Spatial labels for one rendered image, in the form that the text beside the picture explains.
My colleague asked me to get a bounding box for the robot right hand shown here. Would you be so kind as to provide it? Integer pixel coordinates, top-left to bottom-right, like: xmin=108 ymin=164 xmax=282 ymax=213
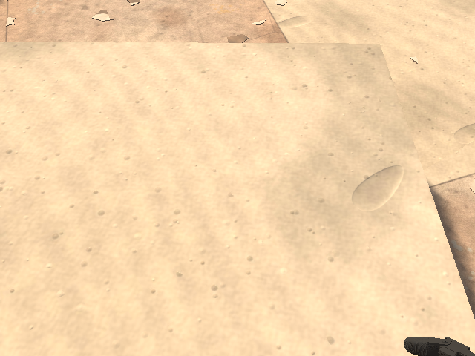
xmin=404 ymin=337 xmax=475 ymax=356

